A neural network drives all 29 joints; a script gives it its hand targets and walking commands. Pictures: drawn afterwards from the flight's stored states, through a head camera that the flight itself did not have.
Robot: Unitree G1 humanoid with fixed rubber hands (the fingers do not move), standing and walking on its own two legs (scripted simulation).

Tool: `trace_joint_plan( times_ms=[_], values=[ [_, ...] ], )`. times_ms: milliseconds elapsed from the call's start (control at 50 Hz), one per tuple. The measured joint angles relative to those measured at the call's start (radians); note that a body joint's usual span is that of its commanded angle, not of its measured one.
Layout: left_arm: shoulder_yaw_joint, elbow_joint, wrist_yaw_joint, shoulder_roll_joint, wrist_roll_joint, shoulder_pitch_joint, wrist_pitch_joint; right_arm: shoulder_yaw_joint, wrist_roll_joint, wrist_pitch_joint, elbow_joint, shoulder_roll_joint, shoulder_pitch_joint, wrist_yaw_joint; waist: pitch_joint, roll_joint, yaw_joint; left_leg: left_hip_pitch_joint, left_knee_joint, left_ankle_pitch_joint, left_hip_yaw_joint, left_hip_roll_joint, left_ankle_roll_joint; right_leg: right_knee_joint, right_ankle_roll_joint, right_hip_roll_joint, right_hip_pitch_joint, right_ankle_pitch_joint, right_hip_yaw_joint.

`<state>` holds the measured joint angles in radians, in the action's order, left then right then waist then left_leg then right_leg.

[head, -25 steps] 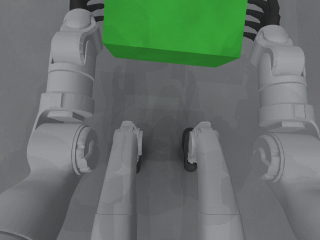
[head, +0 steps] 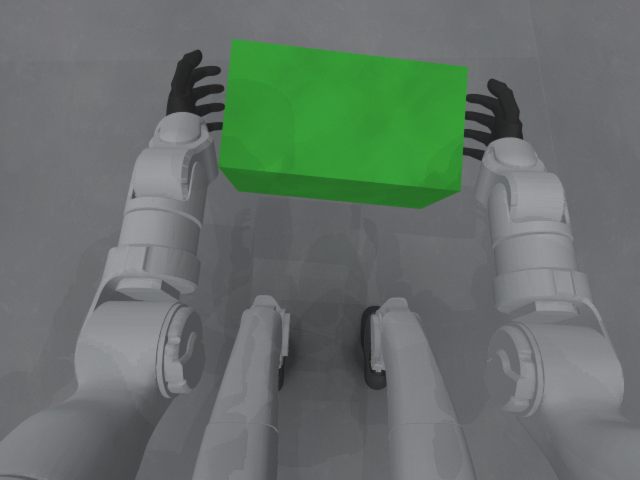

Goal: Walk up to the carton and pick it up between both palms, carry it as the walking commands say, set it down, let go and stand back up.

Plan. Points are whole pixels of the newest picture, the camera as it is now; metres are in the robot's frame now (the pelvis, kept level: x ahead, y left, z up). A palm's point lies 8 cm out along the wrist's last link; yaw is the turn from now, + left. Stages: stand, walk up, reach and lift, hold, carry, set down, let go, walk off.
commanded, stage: reach and lift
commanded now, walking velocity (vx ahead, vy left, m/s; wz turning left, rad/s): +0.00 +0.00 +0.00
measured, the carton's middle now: (340, 136) +0.52 -0.01 -0.10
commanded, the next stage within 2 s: none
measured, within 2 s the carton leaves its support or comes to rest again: neither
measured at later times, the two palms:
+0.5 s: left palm (139, 55) +0.47 +0.16 +0.11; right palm (607, 88) +0.46 -0.21 +0.10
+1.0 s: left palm (88, 39) +0.45 +0.17 +0.16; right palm out of the picture +0.43 -0.19 +0.16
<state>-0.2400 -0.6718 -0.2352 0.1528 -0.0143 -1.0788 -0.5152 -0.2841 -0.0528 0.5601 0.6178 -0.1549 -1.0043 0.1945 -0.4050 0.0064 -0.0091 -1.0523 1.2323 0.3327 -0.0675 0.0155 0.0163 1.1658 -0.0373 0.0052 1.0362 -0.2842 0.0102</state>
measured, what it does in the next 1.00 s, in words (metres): rises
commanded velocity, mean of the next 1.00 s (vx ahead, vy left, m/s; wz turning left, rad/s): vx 0.00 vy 0.00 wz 0.00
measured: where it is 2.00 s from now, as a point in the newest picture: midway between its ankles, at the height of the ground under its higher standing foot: (324, 364)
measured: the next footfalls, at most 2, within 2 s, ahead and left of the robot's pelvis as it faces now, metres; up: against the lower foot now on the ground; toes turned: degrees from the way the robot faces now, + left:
none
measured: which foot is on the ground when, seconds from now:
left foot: down 0.00-1.00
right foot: down 0.00-1.00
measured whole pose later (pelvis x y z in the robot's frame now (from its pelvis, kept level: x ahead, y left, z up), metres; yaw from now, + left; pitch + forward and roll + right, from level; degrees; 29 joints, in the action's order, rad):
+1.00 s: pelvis +0.14 +0.00 +0.12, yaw +1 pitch +3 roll -2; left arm -0.27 -0.55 -0.06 -0.07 -0.21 -0.36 -0.60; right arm -0.36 -0.25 0.63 0.50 0.06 -0.31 0.03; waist 0.23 0.01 -0.01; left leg -0.31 0.49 0.24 -0.07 0.00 0.00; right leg 0.40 -0.03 0.01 0.28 -0.17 0.01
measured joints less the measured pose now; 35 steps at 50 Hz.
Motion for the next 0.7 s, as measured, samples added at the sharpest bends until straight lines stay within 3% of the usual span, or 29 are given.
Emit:
trace_joint_plan(
  times_ms=[160,240,320,360,420,460,500,580,660,700],
  values=[
    [0.002,-0.089,-0.016,-0.040,-0.023,0.053,-0.009,-0.030,-0.010,-0.004,0.099,0.011,0.064,-0.020,0.208,0.001,0.000,0.012,-0.065,-0.014,0.000,0.000,-0.002,-0.071,0.000,0.000,-0.016,0.015,0.001],
    [-0.046,-0.236,0.006,-0.082,-0.094,0.120,0.003,-0.091,-0.080,-0.020,0.266,0.030,0.116,-0.067,0.462,0.002,0.000,0.012,-0.126,-0.005,-0.001,0.000,-0.003,-0.129,0.001,0.000,-0.014,0.005,0.001],
    [-0.118,-0.272,0.036,-0.128,-0.168,0.211,0.005,-0.142,-0.156,-0.023,0.325,0.052,0.187,-0.114,0.667,0.002,0.000,0.046,-0.203,-0.002,-0.002,-0.001,-0.005,-0.202,0.001,0.000,-0.046,0.001,0.001],
    [-0.181,-0.271,0.077,-0.146,-0.220,0.233,0.017,-0.194,-0.203,-0.026,0.325,0.067,0.199,-0.140,0.690,0.002,0.000,0.093,-0.241,-0.001,-0.002,-0.002,-0.005,-0.236,0.002,0.000,-0.091,0.000,0.001],
    [-0.262,-0.259,0.221,-0.142,-0.290,0.252,0.018,-0.266,-0.279,-0.030,0.319,0.073,0.208,-0.218,0.675,0.002,-0.003,0.153,-0.290,-0.003,-0.002,-0.003,-0.006,-0.279,0.007,0.000,-0.148,0.000,0.001],
    [-0.255,-0.217,0.295,-0.137,-0.296,0.290,0.017,-0.267,-0.282,-0.030,0.279,0.075,0.241,-0.267,0.642,0.002,-0.003,0.199,-0.330,-0.019,-0.002,-0.003,-0.006,-0.315,0.008,0.000,-0.192,0.012,0.002],
    [-0.199,-0.143,0.322,-0.139,-0.281,0.352,0.012,-0.262,-0.260,-0.031,0.214,0.093,0.297,-0.289,0.603,0.002,-0.003,0.251,-0.380,-0.030,-0.002,-0.005,-0.003,-0.362,0.008,0.000,-0.242,0.021,0.002],
    [-0.081,-0.018,0.297,-0.144,-0.232,0.492,0.003,-0.163,-0.192,-0.014,0.035,0.136,0.466,-0.264,0.555,0.002,-0.003,0.363,-0.510,-0.066,-0.002,-0.010,0.001,-0.489,0.009,0.000,-0.353,0.055,0.002],
    [-0.015,0.042,0.199,-0.168,-0.196,0.591,-0.017,-0.087,-0.153,0.007,-0.056,0.181,0.588,-0.149,0.579,0.002,-0.003,0.446,-0.602,-0.083,-0.002,-0.013,-0.002,-0.581,0.010,0.000,-0.436,0.072,0.002],
    [0.007,0.067,0.122,-0.189,-0.189,0.624,-0.022,-0.075,-0.152,0.010,-0.085,0.200,0.624,-0.123,0.595,0.002,-0.003,0.479,-0.627,-0.085,-0.002,-0.014,-0.004,-0.612,0.010,0.000,-0.473,0.075,0.002]
  ],
)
